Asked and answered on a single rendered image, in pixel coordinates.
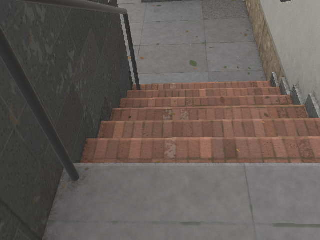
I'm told stairs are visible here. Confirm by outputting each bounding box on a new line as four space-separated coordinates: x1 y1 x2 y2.
80 80 320 164

